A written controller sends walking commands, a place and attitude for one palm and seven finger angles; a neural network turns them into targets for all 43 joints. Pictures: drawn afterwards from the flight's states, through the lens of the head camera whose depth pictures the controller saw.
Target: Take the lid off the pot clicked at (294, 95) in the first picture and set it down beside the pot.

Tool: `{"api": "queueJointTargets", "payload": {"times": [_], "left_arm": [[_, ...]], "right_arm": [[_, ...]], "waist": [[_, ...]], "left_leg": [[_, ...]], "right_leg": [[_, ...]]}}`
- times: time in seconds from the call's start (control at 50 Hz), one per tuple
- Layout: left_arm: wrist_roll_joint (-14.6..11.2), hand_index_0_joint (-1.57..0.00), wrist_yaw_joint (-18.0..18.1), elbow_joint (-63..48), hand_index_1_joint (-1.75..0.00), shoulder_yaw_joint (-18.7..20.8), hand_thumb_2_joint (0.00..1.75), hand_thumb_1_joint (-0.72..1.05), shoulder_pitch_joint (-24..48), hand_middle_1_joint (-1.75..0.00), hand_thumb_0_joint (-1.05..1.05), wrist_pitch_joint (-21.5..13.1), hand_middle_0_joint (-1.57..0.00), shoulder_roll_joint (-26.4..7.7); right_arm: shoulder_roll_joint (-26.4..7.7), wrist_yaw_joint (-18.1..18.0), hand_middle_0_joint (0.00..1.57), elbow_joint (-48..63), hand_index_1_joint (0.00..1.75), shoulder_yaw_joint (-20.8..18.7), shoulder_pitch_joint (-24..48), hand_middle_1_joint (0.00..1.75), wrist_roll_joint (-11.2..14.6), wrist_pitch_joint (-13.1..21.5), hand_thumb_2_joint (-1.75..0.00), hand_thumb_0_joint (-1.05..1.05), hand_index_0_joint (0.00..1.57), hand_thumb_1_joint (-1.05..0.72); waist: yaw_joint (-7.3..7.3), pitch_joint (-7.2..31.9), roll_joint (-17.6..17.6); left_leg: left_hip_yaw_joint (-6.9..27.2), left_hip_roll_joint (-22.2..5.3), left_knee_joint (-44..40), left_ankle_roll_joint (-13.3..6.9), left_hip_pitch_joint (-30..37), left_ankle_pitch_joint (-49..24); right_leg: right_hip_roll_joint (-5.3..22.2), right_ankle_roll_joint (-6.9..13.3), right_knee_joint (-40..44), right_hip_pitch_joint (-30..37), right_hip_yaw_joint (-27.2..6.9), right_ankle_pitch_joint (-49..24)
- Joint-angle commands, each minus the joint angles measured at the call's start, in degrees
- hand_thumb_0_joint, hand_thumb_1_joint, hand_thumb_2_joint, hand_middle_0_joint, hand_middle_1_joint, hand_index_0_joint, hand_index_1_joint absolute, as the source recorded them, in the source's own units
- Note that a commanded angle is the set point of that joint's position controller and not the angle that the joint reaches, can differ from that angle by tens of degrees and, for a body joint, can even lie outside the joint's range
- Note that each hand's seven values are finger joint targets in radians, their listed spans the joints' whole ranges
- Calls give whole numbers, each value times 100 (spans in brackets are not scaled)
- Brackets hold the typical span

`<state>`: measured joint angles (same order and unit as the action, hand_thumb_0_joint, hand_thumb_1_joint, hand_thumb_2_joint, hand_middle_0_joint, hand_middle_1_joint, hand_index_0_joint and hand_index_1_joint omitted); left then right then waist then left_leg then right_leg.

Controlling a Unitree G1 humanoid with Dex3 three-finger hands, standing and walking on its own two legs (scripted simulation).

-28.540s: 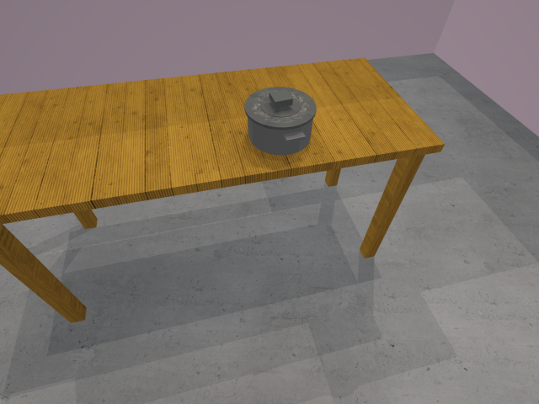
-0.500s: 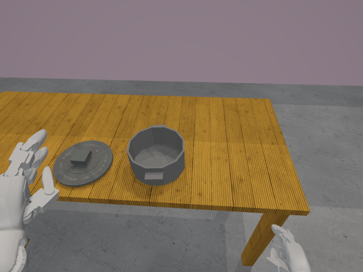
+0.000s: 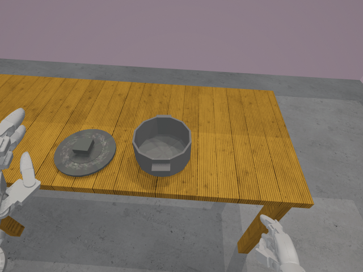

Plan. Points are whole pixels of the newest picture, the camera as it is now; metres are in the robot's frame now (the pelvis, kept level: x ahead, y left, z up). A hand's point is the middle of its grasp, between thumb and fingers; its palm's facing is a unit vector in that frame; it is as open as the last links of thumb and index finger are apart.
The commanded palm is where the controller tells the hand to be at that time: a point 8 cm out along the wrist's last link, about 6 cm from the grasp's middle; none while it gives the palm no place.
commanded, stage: step back with the hand held close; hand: left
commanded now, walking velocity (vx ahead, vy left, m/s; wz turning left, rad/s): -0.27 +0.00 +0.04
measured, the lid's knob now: (83, 146) +0.46 +0.38 -0.08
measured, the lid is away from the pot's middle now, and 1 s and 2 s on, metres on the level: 0.26 0.26 0.26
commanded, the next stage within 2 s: stop stepping back and stand still in 1.80 s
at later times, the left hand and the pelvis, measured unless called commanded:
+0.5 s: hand (19, 227) +0.13 +0.26 +0.15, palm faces +0.35 -0.81 -0.47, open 7.4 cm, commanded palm +0.07 +0.30 +0.17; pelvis -0.05 +0.01 -0.01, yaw +1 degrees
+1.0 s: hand (22, 244) +0.11 +0.24 +0.15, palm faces +0.32 -0.83 -0.46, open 7.4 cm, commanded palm +0.04 +0.29 +0.17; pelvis -0.08 +0.01 -0.02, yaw +2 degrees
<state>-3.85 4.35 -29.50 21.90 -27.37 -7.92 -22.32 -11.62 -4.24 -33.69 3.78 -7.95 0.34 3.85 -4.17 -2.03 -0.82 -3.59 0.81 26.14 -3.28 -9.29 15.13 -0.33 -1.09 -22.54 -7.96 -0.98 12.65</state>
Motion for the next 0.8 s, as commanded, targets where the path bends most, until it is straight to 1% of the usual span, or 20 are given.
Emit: {"api": "queueJointTargets", "payload": {"times": [0.0,0.04,0.06,0.14,0.18,0.24,0.32,0.34,0.36,0.38,0.42,0.44,0.46,0.52,0.54,0.58,0.64,0.68,0.74,0.78], "left_arm": [[54,-20,-21,-1247,-30,328,90,90,-274,-30,0,-432,-20,-729],[74,-20,6,-1509,-30,596,90,90,-525,-30,0,-494,-20,-991],[70,-20,6,-1484,-30,617,90,90,-740,-30,0,-510,-20,-929],[71,-20,66,-1907,-30,844,90,90,-855,-30,0,-612,-20,-1172],[63,-20,89,-1778,-30,810,90,90,-987,-30,0,-635,-20,-1083],[64,-20,130,-1867,-30,823,90,90,-849,-30,0,-677,-20,-1138],[90,-20,164,-1691,-30,627,90,90,-719,-30,0,-693,-20,-929],[106,-20,179,-1762,-30,687,90,90,-637,-30,0,-712,-20,-1018],[109,-20,187,-1670,-30,627,90,90,-649,-30,0,-722,-20,-929],[122,-20,197,-1690,-30,592,90,90,-642,-30,0,-730,-20,-903],[129,-20,218,-1641,-30,578,90,90,-590,-30,0,-732,-20,-886],[147,-20,233,-1739,-30,650,90,90,-539,-30,0,-744,-20,-1007],[137,-20,236,-1702,-30,578,90,90,-546,-30,0,-753,-20,-921],[163,-20,267,-1746,-30,576,90,90,-486,-30,0,-790,-20,-921],[178,-20,281,-1857,-30,658,90,90,-448,-30,0,-811,-20,-1031],[195,-20,295,-1834,-30,635,90,90,-491,-30,0,-839,-20,-942],[262,-20,304,-1840,-30,766,90,90,-505,-30,0,-890,-20,-1035],[245,-20,290,-1734,-30,761,90,90,-536,-30,0,-920,-20,-987],[217,-20,271,-1737,-30,784,90,90,-483,-30,0,-952,-20,-1052],[191,-20,275,-1702,-30,712,90,90,-504,-30,0,-982,-20,-989]], "right_arm": [[-816,-52,20,1002,30,-424,541,30,7,267,-90,0,20,-90],[-825,-15,20,1059,30,-469,542,30,12,220,-90,0,20,-90],[-798,-5,20,1094,30,-474,492,30,15,186,-90,0,20,-90],[-821,10,20,1217,30,-550,468,30,64,164,-90,0,20,-90],[-811,3,20,1226,30,-571,379,30,75,197,-90,0,20,-90],[-858,-22,20,1225,30,-603,310,30,99,275,-90,0,20,-90],[-907,-63,20,1195,30,-628,191,30,120,364,-90,0,20,-90],[-908,-75,20,1201,30,-628,204,30,114,389,-90,0,20,-90],[-896,-88,20,1180,30,-627,160,30,118,401,-90,0,20,-90],[-907,-91,20,1188,30,-638,134,30,120,415,-90,0,20,-90],[-890,-98,20,1170,30,-655,106,30,122,430,-90,0,20,-90],[-895,-104,20,1176,30,-655,112,30,110,438,-90,0,20,-90],[-874,-106,20,1177,30,-642,91,30,107,441,-90,0,20,-90],[-881,-102,20,1197,30,-650,103,30,106,469,-90,0,20,-90],[-884,-107,20,1202,30,-655,96,30,105,480,-90,0,20,-90],[-879,-107,20,1236,30,-639,105,30,109,509,-90,0,20,-90],[-895,-101,20,1271,30,-651,134,30,113,564,-90,0,20,-90],[-858,-87,20,1257,30,-660,89,30,122,571,-90,0,20,-90],[-858,-58,20,1221,30,-708,2,30,110,560,-90,0,20,-90],[-845,-36,20,1186,30,-726,-24,30,98,540,-90,0,20,-90]], "waist": [[194,1032,-152],[176,1234,-247],[185,1276,-210],[197,1148,-535],[206,961,-644],[259,859,-445],[318,591,-364],[327,601,-268],[354,551,-158],[356,568,-175],[373,510,41],[385,555,44],[402,523,57],[404,421,-52],[408,470,-123],[396,438,-357],[368,471,-671],[363,502,-399],[416,568,55],[447,533,181]], "left_leg": [[683,-732,-277,-81,517,-2029],[762,-796,-277,-86,460,-2425],[785,-829,-268,-86,391,-2592],[969,-1000,-410,-118,92,-2601],[1041,-1089,-489,-153,-103,-2290],[1072,-1072,-415,-160,-296,-1778],[1123,-1029,-467,-157,-837,-298],[1161,-985,-505,-162,-959,45],[1149,-950,-476,-158,-1066,345],[1151,-919,-441,-158,-1120,541],[1140,-861,-348,-146,-1217,912],[1155,-826,-339,-146,-1223,1006],[1172,-810,-315,-148,-1289,1125],[1220,-815,-308,-166,-1525,1539],[1268,-828,-383,-162,-1558,1648],[1375,-937,-616,-211,-1856,1947],[1513,-1139,-914,-297,-2373,2087],[1413,-1123,-708,-285,-2363,1774],[1253,-890,-243,-180,-2002,1506],[1165,-776,48,-123,-1832,1543]], "right_leg": [[573,150,-118,-260,-346,-2155],[560,148,-291,-160,-300,-2092],[535,132,-383,-161,-213,-1984],[465,88,-693,-297,-73,-999],[437,67,-762,-426,22,-437],[502,88,-689,-403,-35,-519],[568,118,-717,-452,-125,-467],[574,135,-713,-390,-190,-514],[592,144,-696,-442,-220,-504],[613,163,-690,-454,-269,-524],[674,190,-610,-586,-373,-418],[688,215,-592,-595,-445,-382],[693,227,-578,-648,-457,-278],[690,245,-567,-745,-528,4],[655,245,-597,-706,-496,113],[521,180,-825,-512,-312,232],[352,80,-1314,2,-73,30],[399,85,-1317,7,-76,-163],[638,232,-980,-423,-437,-361],[826,350,-723,-796,-693,-191]]}}
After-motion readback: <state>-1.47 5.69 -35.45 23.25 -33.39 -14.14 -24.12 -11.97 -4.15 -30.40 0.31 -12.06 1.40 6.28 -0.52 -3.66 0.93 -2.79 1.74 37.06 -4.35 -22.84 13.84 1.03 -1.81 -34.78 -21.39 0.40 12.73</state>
